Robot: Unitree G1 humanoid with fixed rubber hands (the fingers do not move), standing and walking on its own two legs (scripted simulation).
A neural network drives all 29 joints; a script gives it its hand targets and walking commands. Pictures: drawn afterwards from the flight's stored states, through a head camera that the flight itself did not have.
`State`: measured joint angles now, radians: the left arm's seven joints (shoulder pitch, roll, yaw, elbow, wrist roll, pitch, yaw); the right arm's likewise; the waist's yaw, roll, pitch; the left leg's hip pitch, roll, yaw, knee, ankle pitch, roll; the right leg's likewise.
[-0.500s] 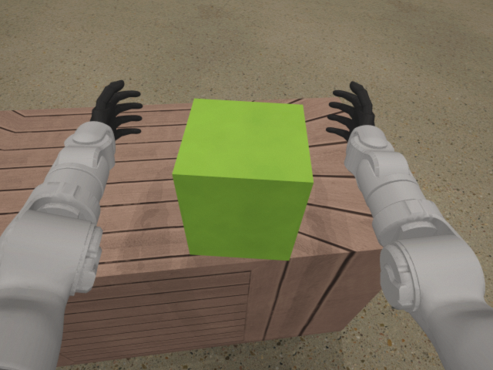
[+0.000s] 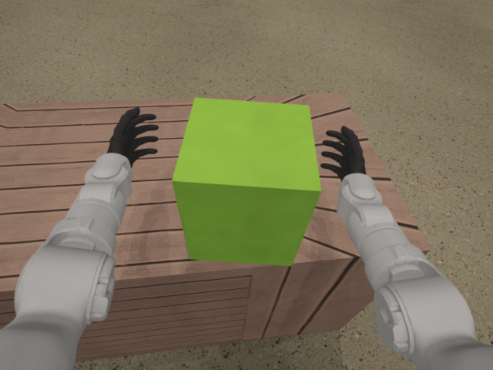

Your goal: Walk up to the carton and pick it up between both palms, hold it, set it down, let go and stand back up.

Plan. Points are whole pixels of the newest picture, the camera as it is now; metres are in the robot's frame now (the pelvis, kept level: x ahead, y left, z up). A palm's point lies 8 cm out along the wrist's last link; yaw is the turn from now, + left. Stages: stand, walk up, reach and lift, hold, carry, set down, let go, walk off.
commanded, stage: reach and lift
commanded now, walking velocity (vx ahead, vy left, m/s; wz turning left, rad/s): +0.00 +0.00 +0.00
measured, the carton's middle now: (245, 186) +0.44 -0.04 +0.02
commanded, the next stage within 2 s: none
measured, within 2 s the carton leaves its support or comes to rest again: neither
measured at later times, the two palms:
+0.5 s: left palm (151, 161) +0.45 +0.12 +0.10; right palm (336, 174) +0.39 -0.19 +0.09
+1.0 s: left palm (153, 166) +0.44 +0.12 +0.09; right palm (334, 180) +0.38 -0.18 +0.09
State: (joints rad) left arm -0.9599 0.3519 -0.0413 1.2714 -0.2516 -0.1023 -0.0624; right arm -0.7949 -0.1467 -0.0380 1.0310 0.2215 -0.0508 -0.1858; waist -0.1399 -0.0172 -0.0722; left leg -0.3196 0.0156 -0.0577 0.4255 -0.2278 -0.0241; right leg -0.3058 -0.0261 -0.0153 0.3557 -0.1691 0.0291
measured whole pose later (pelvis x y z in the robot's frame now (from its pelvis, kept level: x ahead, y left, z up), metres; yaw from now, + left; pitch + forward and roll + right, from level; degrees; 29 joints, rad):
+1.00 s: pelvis +0.00 +0.01 +0.00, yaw +0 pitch +7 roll -1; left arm -0.95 0.13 0.47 1.25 0.29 -0.10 -0.07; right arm -0.78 0.11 -0.57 0.98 -0.36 -0.19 -0.13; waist -0.14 -0.02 -0.08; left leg -0.32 0.02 -0.06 0.42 -0.22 -0.02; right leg -0.29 -0.03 -0.02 0.32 -0.15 0.04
